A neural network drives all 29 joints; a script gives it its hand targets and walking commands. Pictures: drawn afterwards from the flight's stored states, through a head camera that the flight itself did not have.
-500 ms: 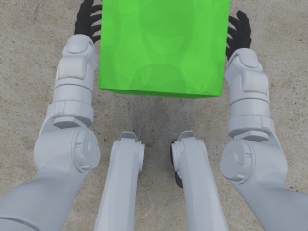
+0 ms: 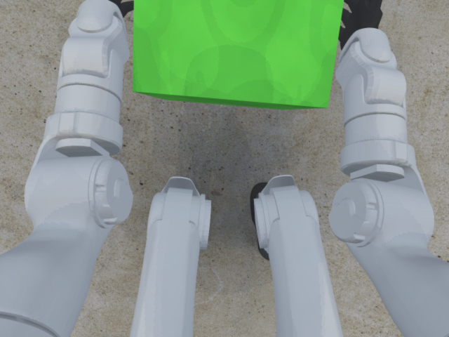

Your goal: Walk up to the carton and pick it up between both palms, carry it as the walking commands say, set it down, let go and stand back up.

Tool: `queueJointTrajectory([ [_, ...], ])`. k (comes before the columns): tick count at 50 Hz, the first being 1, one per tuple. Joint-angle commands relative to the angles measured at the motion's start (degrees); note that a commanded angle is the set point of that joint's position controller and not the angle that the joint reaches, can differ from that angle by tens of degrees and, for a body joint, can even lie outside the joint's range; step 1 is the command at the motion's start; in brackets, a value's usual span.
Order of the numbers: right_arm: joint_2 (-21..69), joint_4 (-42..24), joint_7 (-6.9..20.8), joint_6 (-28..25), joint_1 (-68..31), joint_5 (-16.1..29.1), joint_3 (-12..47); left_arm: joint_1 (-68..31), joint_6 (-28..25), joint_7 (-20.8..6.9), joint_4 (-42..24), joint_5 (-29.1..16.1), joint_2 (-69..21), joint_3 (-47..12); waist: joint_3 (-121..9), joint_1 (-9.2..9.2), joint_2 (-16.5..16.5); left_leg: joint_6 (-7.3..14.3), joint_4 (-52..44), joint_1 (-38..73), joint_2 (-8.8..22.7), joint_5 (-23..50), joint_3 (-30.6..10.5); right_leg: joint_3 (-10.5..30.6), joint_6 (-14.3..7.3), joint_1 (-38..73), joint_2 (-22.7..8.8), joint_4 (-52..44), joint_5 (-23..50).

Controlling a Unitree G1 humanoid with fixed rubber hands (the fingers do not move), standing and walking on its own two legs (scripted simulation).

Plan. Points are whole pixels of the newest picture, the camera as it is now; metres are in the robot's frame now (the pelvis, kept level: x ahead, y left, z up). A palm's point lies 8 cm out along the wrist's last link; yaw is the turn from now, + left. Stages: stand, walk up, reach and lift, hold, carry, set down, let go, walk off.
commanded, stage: set down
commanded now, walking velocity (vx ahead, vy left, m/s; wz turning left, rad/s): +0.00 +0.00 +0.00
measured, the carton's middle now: (234, 15) +0.57 +0.00 -0.20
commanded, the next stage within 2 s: none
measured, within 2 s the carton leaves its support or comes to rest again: rests again in 1.28 s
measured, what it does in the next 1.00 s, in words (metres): lowers itself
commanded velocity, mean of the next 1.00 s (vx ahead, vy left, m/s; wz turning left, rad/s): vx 0.00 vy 0.00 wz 0.00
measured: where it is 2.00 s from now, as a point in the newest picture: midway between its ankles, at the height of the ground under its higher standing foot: (225, 235)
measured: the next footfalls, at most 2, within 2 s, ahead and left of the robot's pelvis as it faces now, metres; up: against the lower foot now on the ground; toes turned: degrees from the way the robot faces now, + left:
none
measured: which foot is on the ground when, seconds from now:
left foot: down 0.00-1.00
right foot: down 0.00-1.00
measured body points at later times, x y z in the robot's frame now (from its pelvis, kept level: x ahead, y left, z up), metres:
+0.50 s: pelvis +0.01 +0.00 -0.04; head +0.37 +0.01 +0.23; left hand +0.58 +0.17 -0.19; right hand +0.55 -0.17 -0.19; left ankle +0.10 +0.11 -0.39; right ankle +0.11 -0.12 -0.39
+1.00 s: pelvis +0.00 +0.00 -0.05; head +0.36 +0.02 +0.21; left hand +0.57 +0.17 -0.21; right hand +0.55 -0.17 -0.21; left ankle +0.10 +0.11 -0.39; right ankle +0.11 -0.12 -0.39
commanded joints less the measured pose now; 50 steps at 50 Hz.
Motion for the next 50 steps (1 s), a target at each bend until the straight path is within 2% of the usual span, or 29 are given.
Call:
queueJointTrajectory([
  [1,47.7,-2.2,14.1,-1.1,-39.4,7.7,27.8,-31.2,-1.1,-13.8,-2.5,-7.5,-53.8,-22.3,-66.4,-0.54,3.4,0.5,-8.2,36.2,0.5,17.8,4.9,-7.0,-1.1,33.5,0.6,-5.3,17.2],
  [9,45.8,-1.9,14.1,-2.0,-41.9,9.3,28.6,-33.6,-1.9,-13.4,-2.3,-9.1,-52.3,-23.5,-64.7,-0.59,3.5,0.7,-4.7,35.2,1.0,18.0,4.7,-7.0,-1.2,31.4,0.1,-1.6,17.2],
  [15,44.5,-1.2,13.6,-3.1,-43.2,9.8,29.1,-34.8,-3.1,-13.6,-1.4,-10.3,-49.6,-22.8,-58.5,-0.50,1.0,1.4,-2.3,31.5,1.1,18.0,3.8,-6.6,-1.2,30.2,-0.3,0.8,17.7],
  [19,44.9,-2.3,13.2,-4.0,-43.9,11.2,30.6,-34.6,-4.0,-13.4,-1.6,-11.2,-49.5,-23.9,-59.8,0.06,1.0,1.6,-0.8,32.4,1.1,20.9,3.8,-6.3,-1.3,32.2,-0.1,2.1,20.7],
  [24,45.3,-1.0,12.7,-4.4,-42.4,11.6,30.7,-33.6,-4.5,-13.5,-1.2,-11.9,-49.4,-24.8,-58.8,-0.07,1.3,1.6,0.3,31.1,1.1,21.8,3.9,-5.9,-1.5,32.9,0.0,2.9,22.1],
  [40,42.2,2.2,12.6,-5.3,-44.0,10.6,27.6,-35.9,-5.5,-13.9,1.4,-11.7,-45.9,-23.0,-49.9,-0.42,1.8,2.1,1.3,27.5,1.5,16.4,3.4,-5.5,-2.3,28.7,-0.2,4.3,16.6],
  [50,41.6,3.3,13.1,-5.9,-43.6,10.5,27.2,-36.1,-6.2,-14.0,1.8,-11.9,-45.1,-22.9,-47.1,-0.42,1.8,2.4,2.6,27.8,1.7,17.1,2.8,-5.4,-2.6,27.4,-0.3,5.6,16.5],
])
